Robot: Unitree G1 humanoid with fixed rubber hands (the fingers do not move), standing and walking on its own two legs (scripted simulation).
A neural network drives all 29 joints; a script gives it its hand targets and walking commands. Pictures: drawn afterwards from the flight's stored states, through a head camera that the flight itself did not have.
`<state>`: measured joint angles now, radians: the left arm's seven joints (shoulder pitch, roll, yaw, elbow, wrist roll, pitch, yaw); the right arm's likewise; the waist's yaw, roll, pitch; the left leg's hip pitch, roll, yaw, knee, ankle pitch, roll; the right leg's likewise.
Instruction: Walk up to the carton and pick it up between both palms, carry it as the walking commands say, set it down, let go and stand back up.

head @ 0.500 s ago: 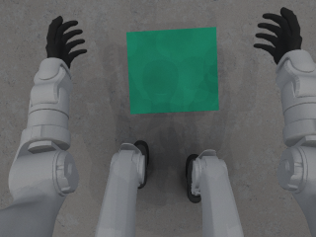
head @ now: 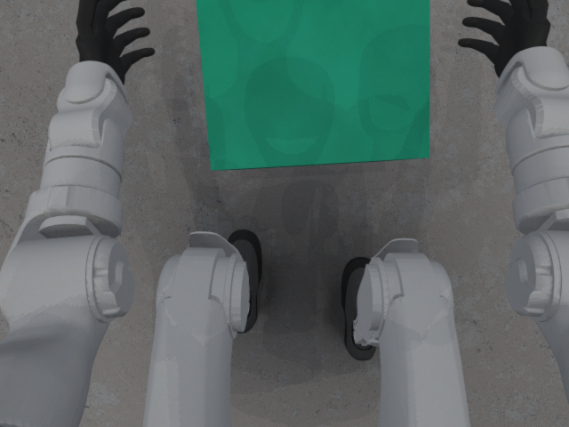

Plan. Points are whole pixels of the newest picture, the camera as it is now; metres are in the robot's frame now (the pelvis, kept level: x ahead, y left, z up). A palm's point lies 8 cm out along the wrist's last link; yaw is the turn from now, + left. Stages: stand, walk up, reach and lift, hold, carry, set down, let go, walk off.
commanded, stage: reach and lift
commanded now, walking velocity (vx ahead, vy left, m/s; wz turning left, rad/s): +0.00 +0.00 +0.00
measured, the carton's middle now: (310, 81) +0.53 +0.01 -0.30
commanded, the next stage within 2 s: none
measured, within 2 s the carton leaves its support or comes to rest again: leaves its support in 1.94 s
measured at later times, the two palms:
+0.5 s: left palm (133, 80) +0.51 +0.26 -0.23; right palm (467, 78) +0.53 -0.20 -0.24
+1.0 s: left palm (152, 77) +0.51 +0.23 -0.23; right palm (453, 72) +0.54 -0.17 -0.23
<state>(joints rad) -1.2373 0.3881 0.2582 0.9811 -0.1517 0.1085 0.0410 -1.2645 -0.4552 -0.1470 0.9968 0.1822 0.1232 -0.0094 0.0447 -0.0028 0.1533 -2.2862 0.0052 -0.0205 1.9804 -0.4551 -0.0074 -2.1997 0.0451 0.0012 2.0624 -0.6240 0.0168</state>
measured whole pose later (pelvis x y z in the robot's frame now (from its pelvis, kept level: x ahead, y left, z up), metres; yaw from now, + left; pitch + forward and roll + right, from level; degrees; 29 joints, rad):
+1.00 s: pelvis -0.01 +0.00 -0.05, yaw +0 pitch +36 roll +0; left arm -1.40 0.41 0.11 1.17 -0.29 0.02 0.09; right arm -1.44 -0.41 -0.03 1.15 0.24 0.05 -0.07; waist 0.04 0.01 0.38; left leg -2.33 0.02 -0.01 2.16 -0.46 0.00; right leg -2.25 0.02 0.00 2.25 -0.63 0.01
